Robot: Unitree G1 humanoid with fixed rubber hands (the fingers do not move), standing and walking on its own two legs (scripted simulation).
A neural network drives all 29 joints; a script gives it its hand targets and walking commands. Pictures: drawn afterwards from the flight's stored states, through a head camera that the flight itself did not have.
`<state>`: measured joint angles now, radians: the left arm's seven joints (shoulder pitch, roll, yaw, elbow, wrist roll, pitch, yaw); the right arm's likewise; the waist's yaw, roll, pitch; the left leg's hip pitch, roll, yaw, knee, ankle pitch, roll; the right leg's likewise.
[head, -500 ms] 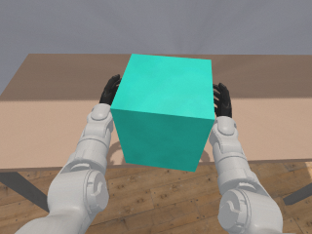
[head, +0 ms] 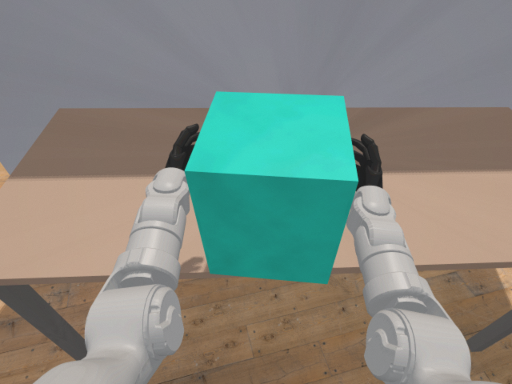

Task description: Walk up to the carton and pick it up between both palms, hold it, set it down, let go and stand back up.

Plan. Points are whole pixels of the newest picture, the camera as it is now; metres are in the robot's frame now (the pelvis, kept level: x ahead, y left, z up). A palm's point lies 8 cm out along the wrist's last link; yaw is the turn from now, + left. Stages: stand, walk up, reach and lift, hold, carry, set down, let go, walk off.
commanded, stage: reach and lift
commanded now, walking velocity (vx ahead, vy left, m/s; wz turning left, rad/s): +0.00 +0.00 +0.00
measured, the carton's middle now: (273, 189) +0.42 -0.03 +0.10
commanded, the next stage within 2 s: hold in 1.84 s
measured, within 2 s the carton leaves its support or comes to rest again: neither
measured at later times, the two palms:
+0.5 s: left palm (170, 154) +0.42 +0.13 +0.18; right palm (369, 168) +0.40 -0.17 +0.17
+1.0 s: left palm (161, 145) +0.41 +0.13 +0.21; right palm (372, 151) +0.40 -0.17 +0.20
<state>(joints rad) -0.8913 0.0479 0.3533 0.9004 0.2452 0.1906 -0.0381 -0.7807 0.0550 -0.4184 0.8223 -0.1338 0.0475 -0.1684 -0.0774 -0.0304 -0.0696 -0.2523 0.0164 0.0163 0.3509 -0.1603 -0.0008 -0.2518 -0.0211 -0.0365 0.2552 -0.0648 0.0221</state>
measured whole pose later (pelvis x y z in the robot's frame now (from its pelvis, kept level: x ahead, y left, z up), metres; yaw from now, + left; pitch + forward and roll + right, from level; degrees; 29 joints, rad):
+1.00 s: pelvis +0.00 +0.00 +0.00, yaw +0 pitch +1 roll -1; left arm -0.85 0.02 0.31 0.44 0.25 0.63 0.01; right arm -0.87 -0.09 -0.12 0.74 0.20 0.27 -0.21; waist -0.08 -0.03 -0.08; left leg -0.20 0.02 0.02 0.35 -0.16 0.00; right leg -0.20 -0.02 -0.04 0.26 -0.07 0.02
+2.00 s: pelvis +0.00 +0.00 +0.00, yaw +0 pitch +0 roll -1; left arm -0.85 0.02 0.29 0.32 0.25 0.78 0.03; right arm -0.94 -0.15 -0.07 0.69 0.30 0.44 -0.23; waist -0.08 -0.02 -0.12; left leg -0.19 0.02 0.02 0.35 -0.16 0.00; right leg -0.19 -0.02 -0.04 0.26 -0.07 0.02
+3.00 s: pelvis +0.00 +0.00 +0.00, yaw +0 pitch +0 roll -1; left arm -0.85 0.02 0.31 0.27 0.25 0.86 0.01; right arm -1.00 -0.16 -0.05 0.69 0.33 0.55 -0.25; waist -0.08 -0.01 -0.16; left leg -0.19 0.02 0.01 0.35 -0.16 0.00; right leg -0.19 -0.02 -0.04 0.27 -0.08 0.02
